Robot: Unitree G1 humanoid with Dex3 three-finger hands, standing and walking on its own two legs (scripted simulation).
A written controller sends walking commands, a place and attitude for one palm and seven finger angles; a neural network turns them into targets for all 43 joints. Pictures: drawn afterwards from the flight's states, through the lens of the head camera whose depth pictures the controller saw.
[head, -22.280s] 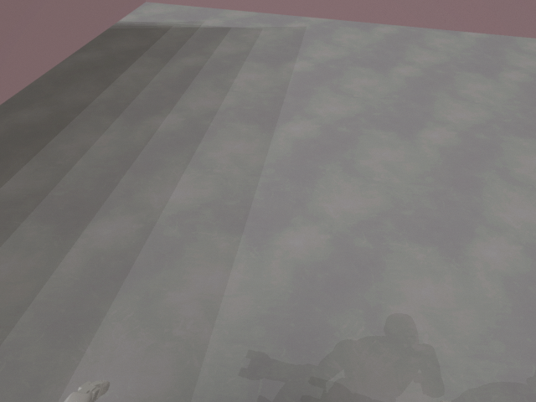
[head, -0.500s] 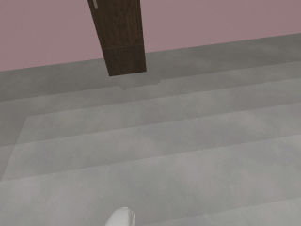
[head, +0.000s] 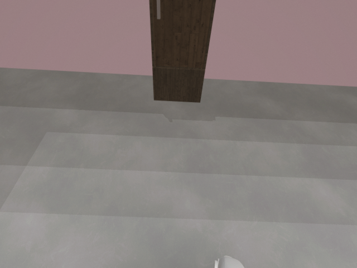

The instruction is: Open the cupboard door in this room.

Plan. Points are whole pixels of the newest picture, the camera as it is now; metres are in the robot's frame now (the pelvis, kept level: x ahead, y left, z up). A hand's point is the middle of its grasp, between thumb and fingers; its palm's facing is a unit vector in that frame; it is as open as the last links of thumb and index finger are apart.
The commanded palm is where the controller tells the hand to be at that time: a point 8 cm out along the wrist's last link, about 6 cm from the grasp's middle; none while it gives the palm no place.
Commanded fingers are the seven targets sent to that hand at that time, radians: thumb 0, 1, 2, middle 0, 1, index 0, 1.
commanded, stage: turn or walk to find it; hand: left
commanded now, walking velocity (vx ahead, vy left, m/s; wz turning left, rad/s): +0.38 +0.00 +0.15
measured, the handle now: (158, 6) +1.54 +0.23 +0.01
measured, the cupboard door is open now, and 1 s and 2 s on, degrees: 0 0 0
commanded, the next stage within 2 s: stand and wait in 0.74 s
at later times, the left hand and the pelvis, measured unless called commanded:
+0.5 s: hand (150, 217) +0.29 +0.10 -0.16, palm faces +0.11 -0.97 -0.21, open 7.2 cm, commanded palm none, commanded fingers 0.00 0.90 0.90 -0.20 -0.30 -0.20 -0.30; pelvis +0.20 -0.08 -0.01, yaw +3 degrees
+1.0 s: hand (145, 222) +0.28 +0.11 -0.19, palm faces +0.19 -0.97 -0.13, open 7.4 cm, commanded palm none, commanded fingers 0.00 0.90 0.90 -0.20 -0.30 -0.20 -0.30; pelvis +0.38 -0.03 -0.01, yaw +4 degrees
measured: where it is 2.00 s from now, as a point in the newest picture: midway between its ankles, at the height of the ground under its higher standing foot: (184, 231)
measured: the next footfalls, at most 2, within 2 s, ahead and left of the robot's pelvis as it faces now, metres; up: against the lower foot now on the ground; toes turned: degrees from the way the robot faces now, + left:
right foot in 0.34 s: +0.29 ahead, -0.16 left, +0.00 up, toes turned -7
left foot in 0.90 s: +0.47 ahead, +0.09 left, +0.00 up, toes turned +8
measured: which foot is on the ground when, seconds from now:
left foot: down 0.00-0.34, up 0.36-0.88, down 0.90-1.00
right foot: up 0.00-0.32, down 0.34-0.90, up 0.92-1.00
